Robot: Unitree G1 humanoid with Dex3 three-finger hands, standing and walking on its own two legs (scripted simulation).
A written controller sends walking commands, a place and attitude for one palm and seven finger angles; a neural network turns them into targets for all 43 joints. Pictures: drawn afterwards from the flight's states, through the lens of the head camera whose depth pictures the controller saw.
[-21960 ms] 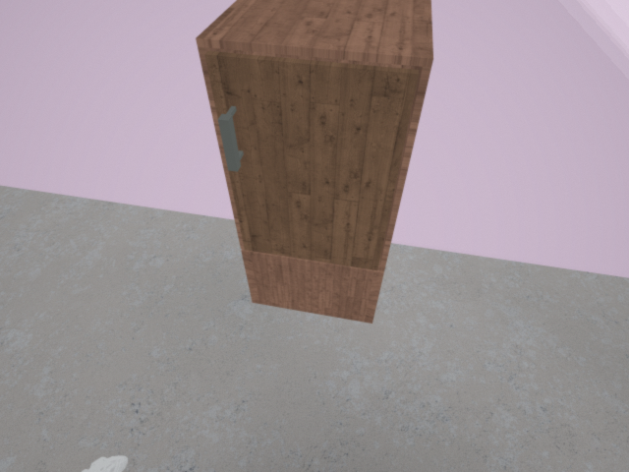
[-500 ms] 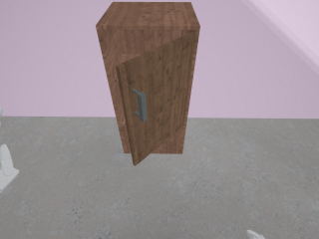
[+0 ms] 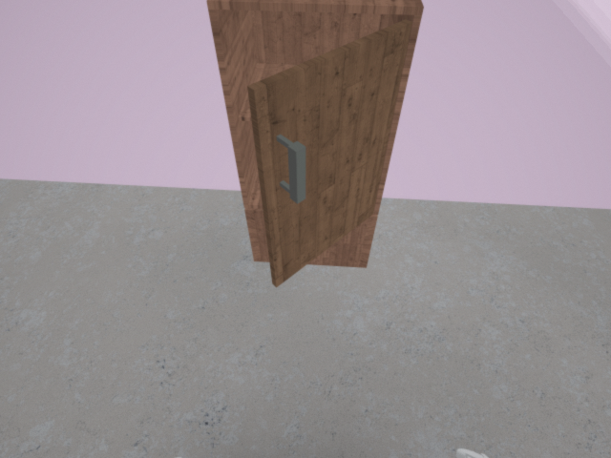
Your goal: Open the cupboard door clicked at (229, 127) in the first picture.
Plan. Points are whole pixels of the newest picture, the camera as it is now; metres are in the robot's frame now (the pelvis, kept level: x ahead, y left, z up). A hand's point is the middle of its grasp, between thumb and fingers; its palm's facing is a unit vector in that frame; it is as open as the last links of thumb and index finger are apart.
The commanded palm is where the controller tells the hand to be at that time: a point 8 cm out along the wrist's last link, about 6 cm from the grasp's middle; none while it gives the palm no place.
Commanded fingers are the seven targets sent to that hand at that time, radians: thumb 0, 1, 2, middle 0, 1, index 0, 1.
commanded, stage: let the arm hang, fingers relaxed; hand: left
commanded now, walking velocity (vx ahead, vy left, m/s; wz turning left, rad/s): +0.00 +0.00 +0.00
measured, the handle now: (290, 168) +0.62 +0.06 +0.01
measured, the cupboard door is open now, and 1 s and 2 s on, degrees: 47 47 47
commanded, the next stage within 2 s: look to check the result in 0.82 s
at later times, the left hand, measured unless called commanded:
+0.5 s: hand out of the picture -0.01 +0.22 -0.16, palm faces +0.00 -0.97 -0.23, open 7.4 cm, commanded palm none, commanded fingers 0.00 0.90 0.90 -0.20 -0.30 -0.20 -0.30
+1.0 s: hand out of the picture -0.01 +0.20 -0.16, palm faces +0.00 -0.98 -0.20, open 7.3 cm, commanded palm none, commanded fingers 0.00 0.90 0.90 -0.20 -0.30 -0.20 -0.30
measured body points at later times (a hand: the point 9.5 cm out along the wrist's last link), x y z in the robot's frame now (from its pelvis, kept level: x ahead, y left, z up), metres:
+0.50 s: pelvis -0.02 +0.03 +0.01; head -0.01 +0.02 +0.46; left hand -0.01 +0.27 -0.14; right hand -0.04 -0.18 -0.15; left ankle +0.02 +0.14 -0.73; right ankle +0.00 -0.08 -0.73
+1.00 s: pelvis -0.01 +0.03 +0.02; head +0.01 +0.02 +0.46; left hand -0.01 +0.25 -0.14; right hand -0.02 -0.18 -0.15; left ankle +0.02 +0.14 -0.73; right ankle +0.00 -0.08 -0.73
